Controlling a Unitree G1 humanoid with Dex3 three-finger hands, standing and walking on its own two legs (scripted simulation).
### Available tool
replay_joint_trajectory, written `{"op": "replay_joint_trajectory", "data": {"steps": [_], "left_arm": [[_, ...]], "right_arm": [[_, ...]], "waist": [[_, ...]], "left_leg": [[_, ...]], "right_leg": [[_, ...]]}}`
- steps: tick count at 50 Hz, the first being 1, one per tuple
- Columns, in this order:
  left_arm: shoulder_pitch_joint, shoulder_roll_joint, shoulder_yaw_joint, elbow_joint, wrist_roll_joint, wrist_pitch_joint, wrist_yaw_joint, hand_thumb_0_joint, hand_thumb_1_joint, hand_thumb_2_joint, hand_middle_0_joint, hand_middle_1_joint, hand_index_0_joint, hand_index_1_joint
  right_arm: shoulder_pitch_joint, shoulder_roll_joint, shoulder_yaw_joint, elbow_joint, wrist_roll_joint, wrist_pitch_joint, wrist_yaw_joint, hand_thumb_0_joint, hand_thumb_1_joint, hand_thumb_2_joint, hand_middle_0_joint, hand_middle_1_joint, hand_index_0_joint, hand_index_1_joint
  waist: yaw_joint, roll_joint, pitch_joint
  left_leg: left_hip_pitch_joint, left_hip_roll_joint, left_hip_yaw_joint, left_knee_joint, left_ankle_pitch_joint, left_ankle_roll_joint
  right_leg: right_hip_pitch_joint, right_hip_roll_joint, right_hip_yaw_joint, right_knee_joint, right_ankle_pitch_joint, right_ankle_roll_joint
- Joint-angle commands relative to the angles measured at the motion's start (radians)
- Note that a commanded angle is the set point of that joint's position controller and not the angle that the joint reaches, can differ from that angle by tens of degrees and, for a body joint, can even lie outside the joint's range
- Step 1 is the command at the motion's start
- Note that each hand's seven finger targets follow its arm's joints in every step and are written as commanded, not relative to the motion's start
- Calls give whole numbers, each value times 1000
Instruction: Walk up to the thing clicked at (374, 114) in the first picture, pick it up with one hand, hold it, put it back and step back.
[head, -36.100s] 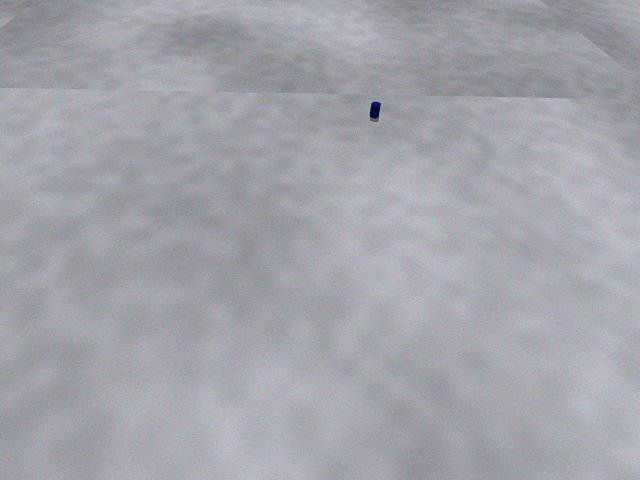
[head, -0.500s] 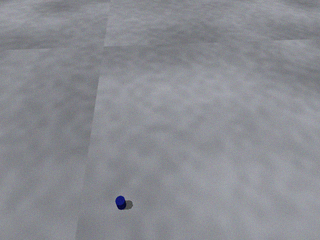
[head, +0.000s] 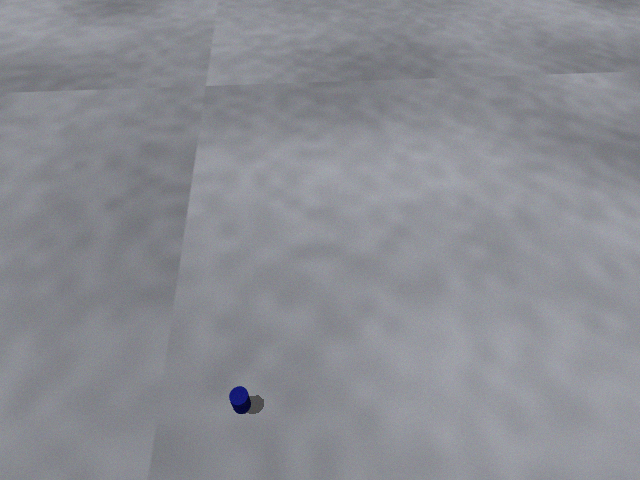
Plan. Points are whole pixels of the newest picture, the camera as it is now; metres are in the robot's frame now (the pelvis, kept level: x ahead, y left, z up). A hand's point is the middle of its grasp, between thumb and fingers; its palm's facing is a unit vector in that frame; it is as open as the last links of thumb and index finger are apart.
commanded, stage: stand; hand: left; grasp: from above
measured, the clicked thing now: (240, 400) +0.46 +0.23 -0.74
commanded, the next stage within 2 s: step back in 0.10 s
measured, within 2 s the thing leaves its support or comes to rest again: neither
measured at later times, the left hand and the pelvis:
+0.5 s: hand out of the picture +0.11 +0.32 -0.19, palm faces +0.00 -0.93 -0.36, open 7.4 cm; pelvis -0.05 +0.06 -0.02, yaw +1 degrees
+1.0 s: hand out of the picture -0.02 +0.32 -0.15, palm faces -0.05 -0.91 -0.40, open 7.4 cm; pelvis -0.13 +0.06 -0.02, yaw -4 degrees
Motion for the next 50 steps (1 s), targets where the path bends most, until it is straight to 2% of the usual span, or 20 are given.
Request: {"op": "replay_joint_trajectory", "data": {"steps": [1, 4, 5, 8, 12, 14, 17, 18, 19, 20, 21, 22, 28, 34, 40, 42, 43, 44, 45, 50], "left_arm": [[-42, 211, 35, -59, -4, -21, 10, 0, 900, 900, -200, -300, -200, -300], [-43, 213, 34, -63, -6, -24, 10, 0, 900, 900, -200, -300, -200, -300], [-43, 293, 86, -76, -27, -13, 14, 0, 900, 900, -200, -300, -200, -300], [-28, 295, 96, -119, -30, -4, 23, 0, 900, 900, -200, -300, -200, -300], [-138, 310, 109, -217, 1, 10, 25, 0, 900, 900, -200, -300, -200, -300], [-170, 310, 109, -249, 11, 15, 25, 0, 900, 900, -200, -300, -200, -300], [-184, 292, 100, -273, 9, 24, 25, 0, 900, 900, -200, -300, -200, -300], [-178, 282, 95, -283, -1, 32, 23, 0, 900, 900, -200, -300, -200, -300], [-144, 240, 86, -293, -14, 42, 21, 0, 900, 900, -200, -300, -200, -300], [-144, 198, 81, -309, -26, 50, 27, 0, 900, 900, -200, -300, -200, -300], [-98, 193, 83, -294, -19, 62, 36, 0, 900, 900, -200, -300, -200, -300], [-73, 197, 81, -294, -17, 63, 40, 0, 900, 900, -200, -300, -200, -300], [-14, 235, 88, -290, -16, 59, 42, 0, 900, 900, -200, -300, -200, -300], [-39, 228, 91, -320, -8, 47, 38, 0, 900, 900, -200, -300, -200, -300], [60, 218, 101, -296, 9, 30, 24, 0, 900, 900, -200, -300, -200, -300], [101, 238, 108, -283, 17, 18, 21, 0, 900, 900, -200, -300, -200, -300], [84, 278, 118, -299, 18, 17, 18, 0, 900, 900, -200, -300, -200, -300], [34, 352, 130, -323, 12, 21, 13, 0, 900, 900, -200, -300, -200, -300], [-28, 358, 133, -364, 20, 17, 16, 0, 900, 900, -200, -300, -200, -300], [-64, 258, 118, -404, 15, 13, 28, 0, 900, 900, -200, -300, -200, -300]], "right_arm": [[-38, -205, -35, -60, 5, -25, -9, 0, -900, -900, 200, 300, 200, 300], [-35, -204, -33, -63, 5, -27, -8, 0, -900, -900, 200, 300, 200, 300], [-73, -267, -56, -98, 15, -8, -2, 0, -900, -900, 200, 300, 200, 300], [-25, -231, -59, -131, 30, 6, -2, 0, -900, -900, 200, 300, 200, 300], [39, -231, -85, -175, 20, 41, 6, 0, -900, -900, 200, 300, 200, 300], [70, -233, -89, -198, 22, 49, 14, 0, -900, -900, 200, 300, 200, 300], [100, -215, -90, -210, 20, 40, 16, 0, -900, -900, 200, 300, 200, 300], [114, -224, -94, -209, 12, 30, 12, 0, -900, -900, 200, 300, 200, 300], [83, -265, -105, -223, -4, 22, 5, 0, -900, -900, 200, 300, 200, 300], [82, -331, -120, -233, -18, 15, -1, 0, -900, -900, 200, 300, 200, 300], [88, -341, -123, -242, -23, 11, -5, 0, -900, -900, 200, 300, 200, 300], [69, -364, -124, -262, -13, 6, -9, 0, -900, -900, 200, 300, 200, 300], [15, -256, -106, -315, -4, 4, -42, 0, -900, -900, 200, 300, 200, 300], [71, -262, -114, -325, -2, 10, -46, 0, -900, -900, 200, 300, 200, 300], [-14, -284, -114, -354, 8, 14, -33, 0, -900, -900, 200, 300, 200, 300], [-45, -268, -106, -358, 20, 16, -26, 0, -900, -900, 200, 300, 200, 300], [-49, -249, -99, -364, 26, 17, -23, 0, -900, -900, 200, 300, 200, 300], [-61, -223, -97, -360, 25, 23, -24, 0, -900, -900, 200, 300, 200, 300], [-46, -234, -101, -349, 16, 30, -27, 0, -900, -900, 200, 300, 200, 300], [58, -230, -85, -308, 21, 22, -19, 0, -900, -900, 200, 300, 200, 300]], "waist": [[1, -6, -55], [0, -11, -71], [0, -20, 39], [-12, -61, -58], [-31, -197, -104], [-47, -206, -77], [-49, -192, -72], [-56, -136, -74], [-35, 46, -61], [-38, 219, -57], [-23, 146, -91], [-29, 166, -114], [2, 129, -187], [-54, 101, -118], [-4, 72, -139], [13, -31, -144], [9, -132, -118], [26, -303, -33], [24, -289, 23], [-6, -100, -33]], "left_leg": [[-19, 99, -82, -58, 89, 44], [-4, 99, -75, -47, 140, 42], [-90, 74, -75, 80, 302, 70], [-85, 23, -9, 238, 293, 66], [-129, -53, -5, 568, -321, 77], [-132, -30, -37, 577, -358, 90], [-165, -19, 8, 345, -179, 74], [-147, -8, 16, 192, 35, 67], [-127, 77, -105, 86, 326, 69], [-30, 195, -304, 59, 593, 115], [1, 240, -335, 86, 642, 146], [27, 284, -356, 106, 731, 192], [200, 175, -181, 185, 642, 128], [186, 214, -184, 171, 599, 169], [0, 231, -192, 193, 281, 214], [-145, 166, -129, 256, 132, 157], [-239, 73, -64, 350, -16, 104], [-255, -96, 36, 555, -297, 45], [-245, -113, -52, 755, -475, 34], [-304, -154, -106, 863, -336, 22]], "right_leg": [[-6, -101, 86, -64, 43, -33], [5, -104, 87, -56, 91, -34], [-69, -95, 97, 20, 273, -46], [-28, -160, 132, 42, 419, -121], [-146, -335, 247, 36, 391, -266], [-219, -326, 215, 72, 342, -258], [-149, -235, 145, 194, 328, -179], [-132, -191, 114, 276, 288, -140], [-177, -74, 59, 417, 161, -89], [-348, 89, 80, 572, -219, -59], [-376, 118, 179, 661, -436, -61], [-395, 129, 209, 729, -467, -59], [-453, 113, 219, 783, -274, -34], [-394, 88, 176, 555, -286, -13], [-169, 46, 94, 246, -142, -60], [-55, 0, 177, 178, 102, -99], [-60, -108, 324, 113, 145, -169], [-221, -288, 556, -1, 157, -310], [-320, -361, 622, -34, 164, -367], [-197, -171, 308, 67, 307, -248]]}}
